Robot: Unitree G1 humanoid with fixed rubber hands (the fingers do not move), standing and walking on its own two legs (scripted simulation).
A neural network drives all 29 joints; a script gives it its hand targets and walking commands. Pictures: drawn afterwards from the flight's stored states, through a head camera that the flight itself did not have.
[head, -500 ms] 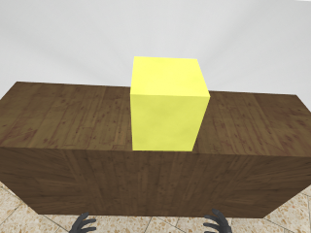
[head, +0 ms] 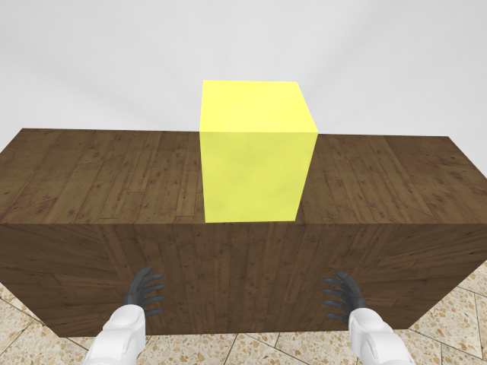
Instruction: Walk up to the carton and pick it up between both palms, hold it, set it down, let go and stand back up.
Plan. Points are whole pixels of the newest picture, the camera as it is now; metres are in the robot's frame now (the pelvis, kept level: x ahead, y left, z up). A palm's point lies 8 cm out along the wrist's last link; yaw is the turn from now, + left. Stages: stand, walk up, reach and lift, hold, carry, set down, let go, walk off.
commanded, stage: reach and lift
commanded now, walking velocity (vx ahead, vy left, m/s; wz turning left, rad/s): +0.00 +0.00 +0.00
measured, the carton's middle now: (250, 153) +0.56 -0.02 +0.06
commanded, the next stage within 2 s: none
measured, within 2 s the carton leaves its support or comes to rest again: neither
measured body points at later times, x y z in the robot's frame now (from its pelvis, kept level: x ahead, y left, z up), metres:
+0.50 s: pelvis +0.01 -0.01 -0.02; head +0.00 -0.02 +0.43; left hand +0.39 +0.19 +0.03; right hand +0.39 -0.20 +0.03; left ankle +0.11 +0.11 -0.72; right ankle +0.08 -0.13 -0.72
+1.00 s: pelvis +0.13 -0.01 +0.04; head +0.14 -0.01 +0.49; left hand +0.45 +0.20 +0.04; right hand +0.46 -0.20 +0.04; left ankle +0.11 +0.11 -0.72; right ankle +0.08 -0.13 -0.71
